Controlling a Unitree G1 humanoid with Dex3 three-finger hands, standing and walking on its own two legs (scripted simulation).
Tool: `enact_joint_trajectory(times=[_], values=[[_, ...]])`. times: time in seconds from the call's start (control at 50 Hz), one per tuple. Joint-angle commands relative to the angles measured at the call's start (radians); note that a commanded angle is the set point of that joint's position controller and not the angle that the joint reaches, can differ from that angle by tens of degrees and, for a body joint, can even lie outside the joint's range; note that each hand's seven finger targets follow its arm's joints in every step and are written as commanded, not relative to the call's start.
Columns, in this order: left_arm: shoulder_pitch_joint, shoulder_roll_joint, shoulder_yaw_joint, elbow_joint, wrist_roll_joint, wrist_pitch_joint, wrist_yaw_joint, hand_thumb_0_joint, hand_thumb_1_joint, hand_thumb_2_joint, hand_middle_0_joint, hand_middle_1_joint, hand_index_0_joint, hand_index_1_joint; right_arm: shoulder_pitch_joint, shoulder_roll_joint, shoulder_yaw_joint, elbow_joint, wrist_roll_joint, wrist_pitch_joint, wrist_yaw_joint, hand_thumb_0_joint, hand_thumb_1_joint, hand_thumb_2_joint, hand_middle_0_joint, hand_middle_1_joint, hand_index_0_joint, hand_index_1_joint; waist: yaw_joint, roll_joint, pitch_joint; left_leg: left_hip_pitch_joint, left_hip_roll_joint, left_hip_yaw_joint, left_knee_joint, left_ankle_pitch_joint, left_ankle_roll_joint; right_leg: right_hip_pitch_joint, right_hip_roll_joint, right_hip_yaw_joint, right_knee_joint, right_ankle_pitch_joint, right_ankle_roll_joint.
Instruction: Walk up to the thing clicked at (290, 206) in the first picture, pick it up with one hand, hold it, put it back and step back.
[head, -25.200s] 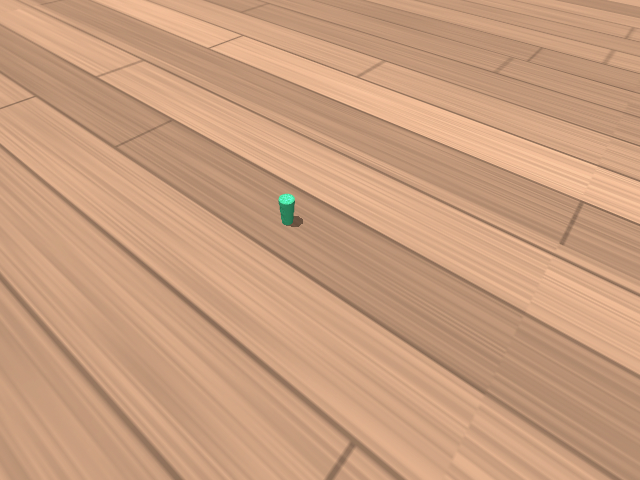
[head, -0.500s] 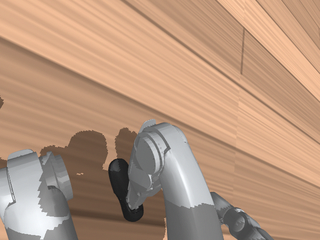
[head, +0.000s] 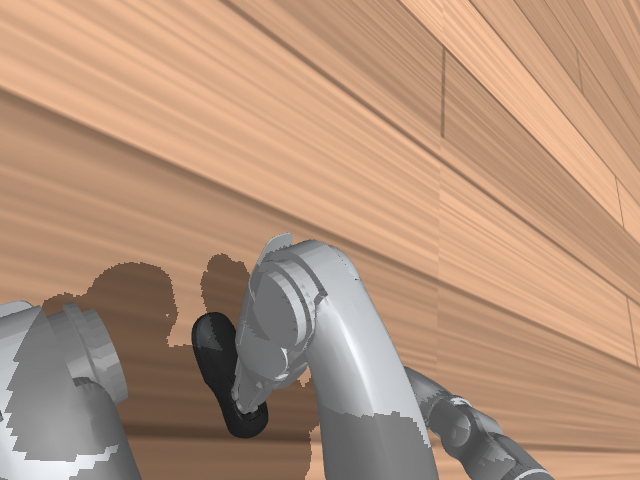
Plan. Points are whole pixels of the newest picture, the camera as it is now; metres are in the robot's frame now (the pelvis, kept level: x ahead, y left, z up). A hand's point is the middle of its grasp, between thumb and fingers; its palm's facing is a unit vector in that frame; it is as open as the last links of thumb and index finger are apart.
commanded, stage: lower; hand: left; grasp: from the side
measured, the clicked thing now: out of the picture +0.46 +0.29 -0.21
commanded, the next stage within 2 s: loosen in 0.24 s
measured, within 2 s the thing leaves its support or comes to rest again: rests again in 0.22 s
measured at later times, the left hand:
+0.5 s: hand out of the picture +0.46 +0.28 -0.19, palm faces +0.39 -0.92 +0.01, open 9.2 cm
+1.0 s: hand out of the picture +0.46 +0.28 -0.18, palm faces +0.39 -0.92 +0.02, open 15.8 cm
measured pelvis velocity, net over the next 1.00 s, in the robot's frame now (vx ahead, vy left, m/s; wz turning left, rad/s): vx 0.00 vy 0.00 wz -0.02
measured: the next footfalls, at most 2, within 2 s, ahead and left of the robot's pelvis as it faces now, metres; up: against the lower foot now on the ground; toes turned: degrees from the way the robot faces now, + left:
none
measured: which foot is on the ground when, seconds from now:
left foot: down 0.00-1.00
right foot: down 0.00-1.00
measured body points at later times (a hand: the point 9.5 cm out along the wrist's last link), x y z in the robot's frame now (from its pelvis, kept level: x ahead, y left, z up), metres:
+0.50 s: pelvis +0.00 +0.00 +0.00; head +0.25 +0.19 +0.31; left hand +0.44 +0.33 -0.19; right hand +0.14 -0.25 -0.03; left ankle +0.08 +0.11 -0.26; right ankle +0.15 -0.11 -0.26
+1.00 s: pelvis +0.00 +0.00 +0.00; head +0.25 +0.19 +0.32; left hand +0.44 +0.33 -0.18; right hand +0.14 -0.25 -0.02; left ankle +0.08 +0.11 -0.26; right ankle +0.15 -0.11 -0.26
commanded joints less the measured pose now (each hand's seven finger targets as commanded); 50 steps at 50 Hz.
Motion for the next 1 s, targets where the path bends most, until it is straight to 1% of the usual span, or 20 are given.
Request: enact_joint_trajectory(times=[0.0, 0.06, 0.08, 0.14, 0.2, 0.32, 0.34, 0.38, 0.44, 0.48, 0.52, 0.56, 0.58, 0.62, 0.66, 0.74, 0.82, 0.86, 0.92, 0.98], values=[[-0.228, 0.176, -0.004, -0.139, -0.011, -0.089, 0.000, 0.000, 0.256, 1.230, -1.239, -1.350, -1.248, -1.351, 0.062, -0.375, -0.104, 0.006, -0.010, 0.017, -0.017, 0.000, -0.903, -0.903, 0.200, 0.300, 0.200, 0.300, -0.122, 0.572, -0.600, 0.405, 0.071, 0.001, -0.353, 0.163, -0.059, 0.332, 0.035, -0.060, -0.128, 0.150, -0.058], [-0.216, 0.171, -0.001, -0.138, -0.015, -0.096, 0.004, 0.000, 0.258, 1.233, -1.232, -1.352, -1.243, -1.352, 0.053, -0.377, -0.096, 0.001, -0.013, 0.018, -0.018, 0.000, -0.898, -0.902, 0.200, 0.300, 0.200, 0.300, -0.124, 0.576, -0.580, 0.415, 0.074, -0.011, -0.358, 0.188, -0.063, 0.331, 0.033, -0.068, -0.121, 0.170, -0.057], [-0.224, 0.195, 0.000, -0.142, -0.012, -0.097, 0.007, 0.000, 0.235, 1.225, -1.248, -1.354, -1.257, -1.356, 0.050, -0.378, -0.095, 0.005, -0.012, 0.018, -0.018, 0.000, -0.902, -0.903, 0.200, 0.300, 0.200, 0.300, -0.122, 0.586, -0.580, 0.407, 0.075, -0.007, -0.354, 0.178, -0.061, 0.336, 0.036, -0.064, -0.121, 0.163, -0.059], [-0.231, 0.201, 0.009, -0.146, -0.016, -0.109, 0.013, 0.000, 0.268, 1.226, -1.236, -1.338, -1.243, -1.341, 0.044, -0.377, -0.088, 0.000, -0.018, 0.019, -0.019, 0.000, -0.901, -0.903, 0.200, 0.300, 0.200, 0.300, -0.126, 0.593, -0.589, 0.420, 0.075, -0.002, -0.344, 0.196, -0.062, 0.352, 0.039, -0.065, -0.125, 0.178, -0.057], [-0.234, 0.224, 0.013, -0.153, -0.012, -0.112, 0.018, 0.000, 0.217, 1.216, -1.243, -1.336, -1.248, -1.342, 0.042, -0.379, -0.086, 0.001, -0.019, 0.019, -0.019, 0.000, -0.907, -0.905, 0.200, 0.300, 0.199, 0.300, -0.125, 0.591, -0.570, 0.396, 0.076, -0.001, -0.346, 0.168, -0.059, 0.349, 0.042, -0.065, -0.131, 0.154, -0.059], [-0.214, 0.215, 0.010, -0.127, -0.010, -0.117, 0.017, 0.000, 0.228, 1.211, -1.235, -1.330, -1.241, -1.334, 0.040, -0.385, -0.077, -0.003, -0.025, 0.026, -0.020, 0.000, -0.907, -0.904, 0.200, 0.300, 0.199, 0.300, -0.139, 0.593, -0.567, 0.420, 0.082, -0.018, -0.351, 0.185, -0.064, 0.350, 0.042, -0.079, -0.126, 0.166, -0.057], [-0.205, 0.204, 0.000, -0.119, -0.006, -0.115, 0.016, 0.000, 0.206, 1.131, -1.274, -1.282, -1.280, -1.284, 0.035, -0.384, -0.074, -0.007, -0.026, 0.026, -0.021, 0.000, -0.920, -0.903, 0.200, 0.300, 0.200, 0.300, -0.142, 0.590, -0.550, 0.420, 0.083, -0.023, -0.357, 0.185, -0.065, 0.340, 0.041, -0.082, -0.123, 0.164, -0.057], [-0.222, 0.202, 0.000, -0.131, -0.014, -0.116, 0.015, 0.000, 0.070, 0.971, -1.122, -1.122, -1.140, -1.124, 0.031, -0.384, -0.073, -0.005, -0.026, 0.025, -0.021, 0.000, -0.922, -0.897, 0.201, 0.300, 0.200, 0.300, -0.144, 0.592, -0.548, 0.419, 0.083, -0.021, -0.355, 0.173, -0.063, 0.340, 0.041, -0.081, -0.127, 0.160, -0.056], [-0.227, 0.208, 0.013, -0.149, -0.037, -0.122, 0.011, 0.000, -0.027, 0.731, -0.974, -0.917, -0.990, -0.901, 0.037, -0.385, -0.071, -0.006, -0.026, 0.022, -0.020, 0.000, -0.921, -0.897, 0.201, 0.300, 0.200, 0.300, -0.138, 0.582, -0.574, 0.415, 0.080, -0.013, -0.341, 0.182, -0.059, 0.369, 0.046, -0.077, -0.135, 0.169, -0.054], [-0.216, 0.200, 0.002, -0.139, -0.035, -0.121, 0.008, 0.000, -0.112, 0.595, -0.923, -0.833, -0.938, -0.818, 0.031, -0.382, -0.071, -0.005, -0.025, 0.019, -0.021, 0.000, -0.927, -0.898, 0.201, 0.300, 0.200, 0.300, -0.138, 0.577, -0.558, 0.406, 0.082, -0.015, -0.343, 0.183, -0.058, 0.361, 0.047, -0.078, -0.132, 0.168, -0.055], [-0.225, 0.200, -0.004, -0.132, -0.028, -0.117, 0.007, 0.000, -0.272, 0.522, -0.763, -0.684, -0.778, -0.684, 0.026, -0.383, -0.071, -0.006, -0.024, 0.018, -0.023, 0.000, -0.925, -0.902, 0.201, 0.300, 0.200, 0.300, -0.143, 0.577, -0.540, 0.411, 0.085, -0.020, -0.353, 0.166, -0.060, 0.342, 0.045, -0.081, -0.134, 0.155, -0.057], [-0.219, 0.204, -0.010, -0.125, -0.021, -0.117, 0.004, 0.000, -0.373, 0.389, -0.645, -0.547, -0.646, -0.547, 0.022, -0.386, -0.073, -0.005, -0.023, 0.020, -0.024, 0.000, -0.927, -0.902, 0.201, 0.300, 0.200, 0.300, -0.141, 0.593, -0.521, 0.414, 0.088, -0.027, -0.363, 0.151, -0.063, 0.323, 0.045, -0.082, -0.129, 0.144, -0.058], [-0.224, 0.202, -0.013, -0.113, -0.021, -0.114, 0.004, 0.000, -0.388, 0.352, -0.629, -0.508, -0.627, -0.510, 0.021, -0.386, -0.070, -0.009, -0.022, 0.021, -0.024, 0.000, -0.929, -0.903, 0.201, 0.301, 0.200, 0.301, -0.145, 0.583, -0.520, 0.400, 0.086, -0.029, -0.363, 0.141, -0.062, 0.323, 0.045, -0.085, -0.131, 0.136, -0.059], [-0.206, 0.212, 0.002, -0.120, -0.026, -0.114, 0.005, 0.000, -0.451, 0.312, -0.579, -0.462, -0.575, -0.465, 0.025, -0.384, -0.068, -0.013, -0.023, 0.022, -0.024, 0.000, -0.928, -0.903, 0.201, 0.301, 0.200, 0.301, -0.132, 0.581, -0.548, 0.407, 0.084, -0.025, -0.358, 0.156, -0.061, 0.347, 0.048, -0.083, -0.135, 0.145, -0.059], [-0.206, 0.197, -0.008, -0.109, -0.028, -0.109, 0.003, 0.000, -0.511, 0.286, -0.529, -0.418, -0.523, -0.424, 0.022, -0.381, -0.067, -0.020, -0.022, 0.023, -0.024, 0.000, -0.930, -0.905, 0.201, 0.301, 0.200, 0.301, -0.137, 0.563, -0.531, 0.387, 0.082, -0.023, -0.356, 0.136, -0.056, 0.338, 0.048, -0.085, -0.138, 0.133, -0.058], [-0.206, 0.173, -0.017, -0.094, -0.027, -0.104, 0.000, 0.000, -0.519, 0.245, -0.475, -0.354, -0.468, -0.362, 0.020, -0.388, -0.071, -0.017, -0.022, 0.023, -0.026, 0.000, -0.931, -0.905, 0.201, 0.301, 0.200, 0.301, -0.150, 0.573, -0.501, 0.410, 0.088, -0.042, -0.375, 0.136, -0.064, 0.311, 0.044, -0.095, -0.130, 0.133, -0.057], [-0.205, 0.185, -0.015, -0.104, -0.030, -0.107, 0.000, 0.000, -0.559, 0.190, -0.384, -0.269, -0.377, -0.276, 0.019, -0.380, -0.066, -0.022, -0.021, 0.024, -0.025, 0.000, -0.929, -0.906, 0.201, 0.301, 0.200, 0.301, -0.140, 0.557, -0.528, 0.402, 0.084, -0.035, -0.360, 0.159, -0.059, 0.334, 0.047, -0.090, -0.136, 0.152, -0.056], [-0.214, 0.179, -0.016, -0.098, -0.032, -0.109, 0.000, 0.000, -0.571, 0.165, -0.325, -0.221, -0.318, -0.228, 0.020, -0.384, -0.068, -0.016, -0.021, 0.024, -0.025, 0.000, -0.927, -0.905, 0.201, 0.301, 0.201, 0.301, -0.149, 0.557, -0.511, 0.397, 0.085, -0.035, -0.358, 0.151, -0.058, 0.326, 0.047, -0.091, -0.137, 0.149, -0.055], [-0.213, 0.199, -0.007, -0.100, -0.031, -0.113, 0.006, 0.000, -0.571, 0.142, -0.171, -0.133, -0.166, -0.139, 0.018, -0.381, -0.064, -0.020, -0.023, 0.022, -0.025, 0.000, -0.907, -0.902, 0.201, 0.301, 0.201, 0.301, -0.140, 0.564, -0.520, 0.399, 0.085, -0.030, -0.357, 0.158, -0.059, 0.336, 0.048, -0.089, -0.139, 0.151, -0.057], [-0.197, 0.244, 0.023, -0.130, -0.030, -0.114, -0.003, 0.000, -0.593, 0.117, -0.114, -0.082, -0.106, -0.092, 0.022, -0.387, -0.066, -0.026, -0.019, 0.029, -0.028, 0.000, -0.904, -0.902, 0.201, 0.301, 0.201, 0.301, -0.119, 0.596, -0.528, 0.418, 0.089, -0.031, -0.371, 0.158, -0.064, 0.334, 0.046, -0.087, -0.133, 0.138, -0.060]])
